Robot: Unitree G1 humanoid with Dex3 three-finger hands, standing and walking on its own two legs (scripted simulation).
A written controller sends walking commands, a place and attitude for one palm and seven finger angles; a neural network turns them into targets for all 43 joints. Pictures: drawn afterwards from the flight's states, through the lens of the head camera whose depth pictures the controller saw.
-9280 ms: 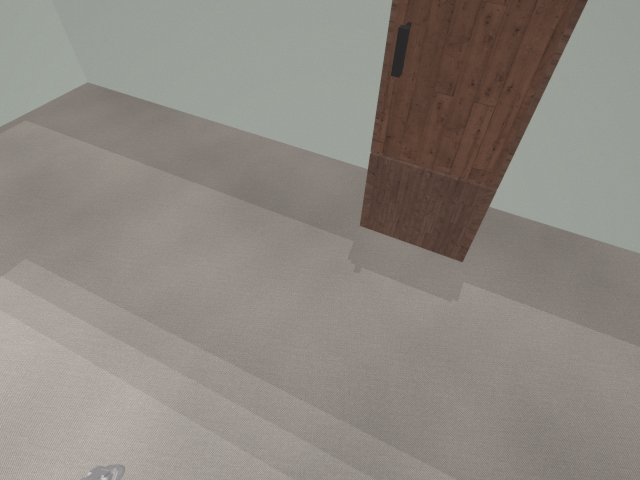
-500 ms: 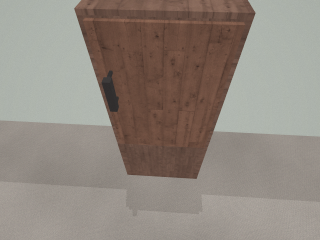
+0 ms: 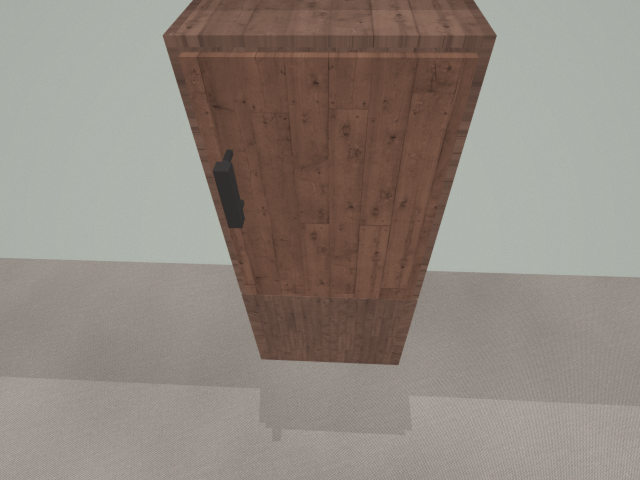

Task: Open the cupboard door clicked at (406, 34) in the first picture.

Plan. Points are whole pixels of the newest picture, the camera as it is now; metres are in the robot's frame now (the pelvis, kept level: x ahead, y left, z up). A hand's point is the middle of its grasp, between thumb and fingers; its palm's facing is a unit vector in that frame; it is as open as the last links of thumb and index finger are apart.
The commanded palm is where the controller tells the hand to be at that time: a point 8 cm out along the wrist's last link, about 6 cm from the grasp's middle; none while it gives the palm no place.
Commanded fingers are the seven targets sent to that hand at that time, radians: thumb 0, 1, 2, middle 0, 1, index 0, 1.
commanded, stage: come to a stop and stand still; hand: left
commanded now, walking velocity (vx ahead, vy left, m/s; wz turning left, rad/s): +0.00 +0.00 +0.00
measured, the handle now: (232, 188) +0.57 +0.19 +0.03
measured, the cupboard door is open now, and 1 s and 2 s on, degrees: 0 0 0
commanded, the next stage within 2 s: look again from close up in 0.06 s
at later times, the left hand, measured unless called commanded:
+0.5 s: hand out of the picture +0.02 +0.16 -0.17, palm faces +0.02 -0.98 -0.22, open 7.3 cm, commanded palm none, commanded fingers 0.00 0.90 0.90 -0.20 -0.30 -0.20 -0.30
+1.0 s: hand (195, 414) +0.20 +0.17 +0.00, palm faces +0.16 -0.99 -0.03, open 7.7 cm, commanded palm +0.11 +0.22 -0.05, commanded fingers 0.00 0.60 0.77 -0.22 -0.50 -0.22 -0.50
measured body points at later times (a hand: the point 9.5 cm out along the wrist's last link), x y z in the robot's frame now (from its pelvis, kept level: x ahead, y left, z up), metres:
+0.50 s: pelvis +0.01 -0.02 +0.00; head +0.03 -0.03 +0.45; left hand +0.02 +0.21 -0.15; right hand -0.01 -0.23 -0.17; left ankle -0.05 +0.11 -0.73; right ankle +0.01 -0.13 -0.73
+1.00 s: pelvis -0.02 -0.02 -0.02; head +0.00 -0.03 +0.43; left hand +0.18 +0.22 +0.00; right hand +0.14 -0.28 -0.10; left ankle -0.05 +0.11 -0.73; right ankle +0.01 -0.13 -0.73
